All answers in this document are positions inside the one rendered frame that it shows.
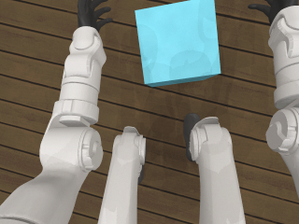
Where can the right robot hand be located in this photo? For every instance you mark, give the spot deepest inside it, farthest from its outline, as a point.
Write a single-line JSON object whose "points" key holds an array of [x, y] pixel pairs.
{"points": [[276, 6]]}

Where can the robot left thigh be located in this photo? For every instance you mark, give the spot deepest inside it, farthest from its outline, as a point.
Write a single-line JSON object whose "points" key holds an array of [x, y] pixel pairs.
{"points": [[119, 205]]}

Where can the right robot upper arm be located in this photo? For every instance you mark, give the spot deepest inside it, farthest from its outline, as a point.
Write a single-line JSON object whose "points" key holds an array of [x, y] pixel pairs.
{"points": [[282, 136]]}

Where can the right robot forearm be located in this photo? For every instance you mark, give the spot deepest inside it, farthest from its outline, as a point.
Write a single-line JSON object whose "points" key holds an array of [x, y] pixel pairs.
{"points": [[284, 41]]}

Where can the robot right shin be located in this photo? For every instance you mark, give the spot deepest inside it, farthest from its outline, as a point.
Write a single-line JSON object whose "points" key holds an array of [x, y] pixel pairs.
{"points": [[212, 120]]}

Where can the left robot upper arm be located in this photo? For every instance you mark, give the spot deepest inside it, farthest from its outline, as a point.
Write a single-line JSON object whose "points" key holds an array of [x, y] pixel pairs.
{"points": [[67, 155]]}

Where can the left robot hand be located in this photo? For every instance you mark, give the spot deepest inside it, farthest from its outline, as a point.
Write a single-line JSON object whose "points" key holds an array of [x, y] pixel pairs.
{"points": [[88, 17]]}

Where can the left robot forearm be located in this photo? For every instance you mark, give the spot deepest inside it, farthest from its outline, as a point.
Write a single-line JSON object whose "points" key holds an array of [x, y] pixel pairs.
{"points": [[77, 105]]}

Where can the carton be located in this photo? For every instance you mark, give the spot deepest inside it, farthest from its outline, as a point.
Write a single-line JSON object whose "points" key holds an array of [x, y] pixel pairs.
{"points": [[178, 42]]}

